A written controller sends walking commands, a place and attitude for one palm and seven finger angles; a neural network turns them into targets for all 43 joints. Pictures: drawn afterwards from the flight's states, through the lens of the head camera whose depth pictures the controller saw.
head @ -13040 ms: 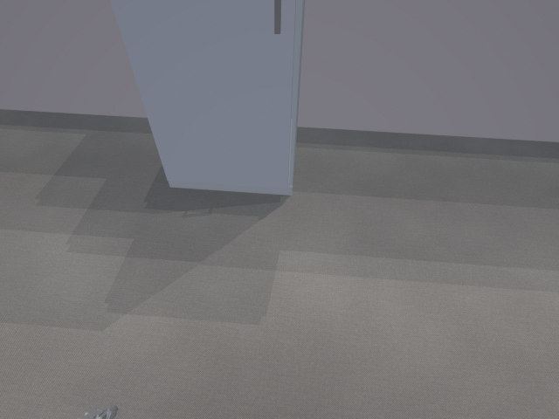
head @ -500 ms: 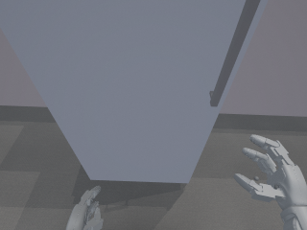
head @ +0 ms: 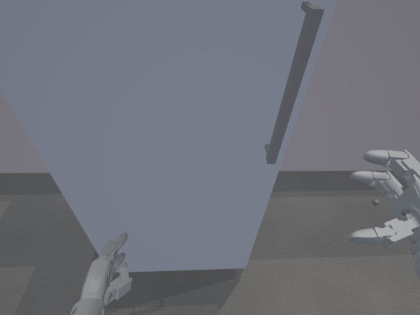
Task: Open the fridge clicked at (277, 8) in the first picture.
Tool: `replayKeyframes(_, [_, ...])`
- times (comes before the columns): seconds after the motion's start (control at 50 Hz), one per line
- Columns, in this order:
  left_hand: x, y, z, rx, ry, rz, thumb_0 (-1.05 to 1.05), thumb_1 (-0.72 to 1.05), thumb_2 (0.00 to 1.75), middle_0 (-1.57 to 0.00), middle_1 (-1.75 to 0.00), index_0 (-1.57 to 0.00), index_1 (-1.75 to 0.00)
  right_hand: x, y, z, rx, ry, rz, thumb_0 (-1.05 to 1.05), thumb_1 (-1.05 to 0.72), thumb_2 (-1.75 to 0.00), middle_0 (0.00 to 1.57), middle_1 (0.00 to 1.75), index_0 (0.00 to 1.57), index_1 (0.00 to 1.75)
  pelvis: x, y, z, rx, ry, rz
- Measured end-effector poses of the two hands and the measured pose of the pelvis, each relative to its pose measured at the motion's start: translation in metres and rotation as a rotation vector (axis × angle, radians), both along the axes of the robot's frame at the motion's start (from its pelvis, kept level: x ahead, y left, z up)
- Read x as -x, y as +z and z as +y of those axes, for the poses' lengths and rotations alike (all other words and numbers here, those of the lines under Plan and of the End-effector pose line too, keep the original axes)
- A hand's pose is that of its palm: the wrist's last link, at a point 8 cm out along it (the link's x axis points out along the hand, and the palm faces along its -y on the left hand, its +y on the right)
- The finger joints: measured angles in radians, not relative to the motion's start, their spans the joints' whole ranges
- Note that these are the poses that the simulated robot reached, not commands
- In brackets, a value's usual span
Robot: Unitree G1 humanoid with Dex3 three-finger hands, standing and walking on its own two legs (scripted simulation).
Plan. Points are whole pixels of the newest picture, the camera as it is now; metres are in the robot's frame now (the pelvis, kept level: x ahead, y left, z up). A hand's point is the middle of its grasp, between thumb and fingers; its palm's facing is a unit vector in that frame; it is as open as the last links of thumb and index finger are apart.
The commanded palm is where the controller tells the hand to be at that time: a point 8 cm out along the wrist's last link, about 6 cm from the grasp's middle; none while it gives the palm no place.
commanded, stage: raise the hand to about handle height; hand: right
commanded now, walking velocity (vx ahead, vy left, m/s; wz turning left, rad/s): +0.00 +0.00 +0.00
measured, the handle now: (285, 97) +0.46 -0.15 +0.22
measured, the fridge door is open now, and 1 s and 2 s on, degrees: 0 0 0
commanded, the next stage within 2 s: move the hooked fingers beside the handle in 0.82 s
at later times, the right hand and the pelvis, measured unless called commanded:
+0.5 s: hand (393, 163) +0.28 -0.27 +0.22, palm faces +0.07 +0.99 -0.09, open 14.0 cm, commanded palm +0.24 -0.30 +0.23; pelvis -0.01 +0.02 +0.00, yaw +1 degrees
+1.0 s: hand (396, 164) +0.28 -0.27 +0.22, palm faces +0.10 +0.99 -0.09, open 14.0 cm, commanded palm +0.25 -0.30 +0.23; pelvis -0.01 +0.01 +0.00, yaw +0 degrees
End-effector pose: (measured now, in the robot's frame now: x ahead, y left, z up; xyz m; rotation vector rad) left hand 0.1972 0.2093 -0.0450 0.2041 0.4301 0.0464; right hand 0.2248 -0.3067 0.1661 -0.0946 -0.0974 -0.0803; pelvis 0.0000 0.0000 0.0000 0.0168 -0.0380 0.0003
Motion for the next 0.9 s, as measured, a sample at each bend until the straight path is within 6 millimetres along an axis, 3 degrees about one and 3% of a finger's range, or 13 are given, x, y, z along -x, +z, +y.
replayKeyframes(0.16, [-0.001,-0.005,-0.006,0.03,-0.029,0.046,0.02,0.9,0.9,-0.2,-0.3,-0.21,-0.3,-0.006,0.031,-0.011,0.009,-0.021,-0.01,-0.01,0.48,-0.31,0.3,1.18,0.3,1.19,0.001,0.004,0.007,0.003,-0.007,-0.016])
replayKeyframes(0.38, [0.014,-0.012,0.022,0.018,0.021,0.1,0.02,0.9,0.9,-0.2,-0.3,-0.21,-0.3,-0.024,0.068,-0.02,0.014,-0.019,-0.018,-0.01,0.5,-0.3,0.3,1.2,0.3,1.2,0.005,0.006,0.015,0.008,-0.003,-0.023])
replayKeyframes(0.58, [0.024,-0.011,0.041,0.003,0.08,0.099,0.02,0.9,0.9,-0.2,-0.3,-0.21,-0.3,-0.028,0.052,-0.006,-0.007,0.011,0.019,-0.01,0.5,-0.3,0.3,1.2,0.3,1.2,0.007,0.004,0.015,0.01,0.015,-0.018])
replayKeyframes(0.9, [0.016,-0.012,0.02,0.03,0.04,0.083,0.02,0.9,0.9,-0.2,-0.3,-0.21,-0.3,-0.024,0.061,-0.014,0.008,-0.015,-0.003,-0.01,0.5,-0.3,0.3,1.2,0.3,1.2,0.005,0.005,0.012,0.01,0.007,-0.024])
